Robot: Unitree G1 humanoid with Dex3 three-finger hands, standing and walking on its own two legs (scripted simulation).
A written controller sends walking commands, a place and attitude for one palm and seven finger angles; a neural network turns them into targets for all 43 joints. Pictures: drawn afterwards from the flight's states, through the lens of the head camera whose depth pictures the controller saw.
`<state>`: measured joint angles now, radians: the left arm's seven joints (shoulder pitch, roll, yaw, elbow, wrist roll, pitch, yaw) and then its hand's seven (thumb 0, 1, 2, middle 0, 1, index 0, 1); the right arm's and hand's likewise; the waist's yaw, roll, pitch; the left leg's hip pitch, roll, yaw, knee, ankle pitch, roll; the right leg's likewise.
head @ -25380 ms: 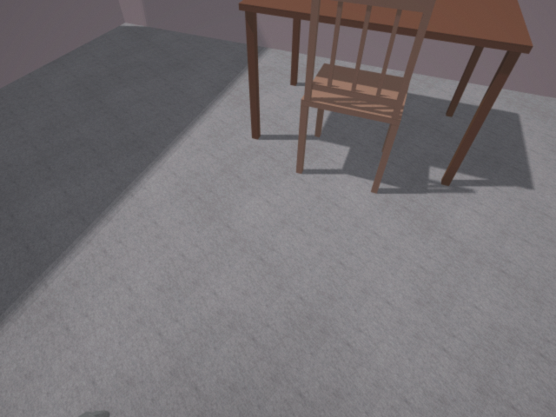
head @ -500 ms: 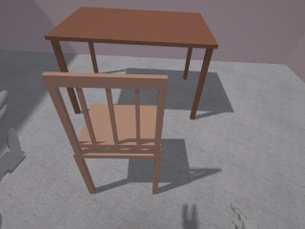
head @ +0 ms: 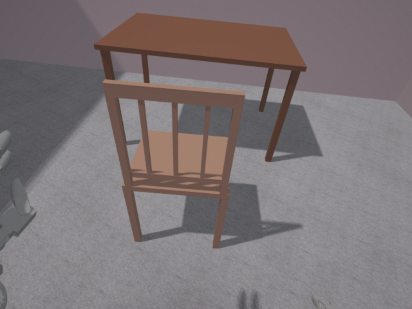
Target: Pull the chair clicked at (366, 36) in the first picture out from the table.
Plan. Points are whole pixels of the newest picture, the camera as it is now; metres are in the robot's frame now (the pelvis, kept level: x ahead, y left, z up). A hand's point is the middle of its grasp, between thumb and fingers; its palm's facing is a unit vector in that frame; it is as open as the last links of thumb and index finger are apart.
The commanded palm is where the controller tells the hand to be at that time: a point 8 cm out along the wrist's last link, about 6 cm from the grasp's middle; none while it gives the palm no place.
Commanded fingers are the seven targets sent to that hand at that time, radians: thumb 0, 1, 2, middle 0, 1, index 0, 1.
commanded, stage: stop stepping back and stand still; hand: left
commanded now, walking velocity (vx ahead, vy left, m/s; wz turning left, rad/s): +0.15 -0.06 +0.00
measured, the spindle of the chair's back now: (175, 142) +0.67 +0.17 -0.08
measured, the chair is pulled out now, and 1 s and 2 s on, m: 0.55 0.55 0.55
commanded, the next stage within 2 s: let the arm hang, fingers relaxed in 0.54 s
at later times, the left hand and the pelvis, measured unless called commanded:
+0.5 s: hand (54, 228) +0.17 +0.24 +0.16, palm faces +0.41 -0.80 -0.44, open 7.4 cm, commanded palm +0.11 +0.29 +0.18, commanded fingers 0.00 0.90 0.90 -0.20 -0.30 -0.20 -0.30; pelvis -0.04 +0.00 -0.02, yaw -1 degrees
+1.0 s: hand out of the picture +0.01 +0.18 -0.17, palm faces +0.07 -0.98 -0.19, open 6.7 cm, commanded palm none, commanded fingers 0.00 0.90 0.90 -0.20 -0.30 -0.20 -0.30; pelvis -0.03 +0.00 +0.00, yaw +2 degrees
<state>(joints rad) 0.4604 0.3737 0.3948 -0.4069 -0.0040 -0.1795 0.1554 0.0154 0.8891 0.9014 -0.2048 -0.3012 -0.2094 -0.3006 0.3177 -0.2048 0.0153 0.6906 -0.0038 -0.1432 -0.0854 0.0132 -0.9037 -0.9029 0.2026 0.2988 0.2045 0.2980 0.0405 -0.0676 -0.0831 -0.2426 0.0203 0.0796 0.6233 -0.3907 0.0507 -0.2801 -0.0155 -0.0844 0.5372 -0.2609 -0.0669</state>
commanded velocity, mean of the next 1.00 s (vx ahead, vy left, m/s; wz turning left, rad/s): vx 0.04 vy -0.02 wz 0.00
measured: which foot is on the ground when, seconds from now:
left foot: up 0.00-0.00, down 0.02-1.00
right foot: down 0.00-0.02, up 0.04-0.26, down 0.28-1.00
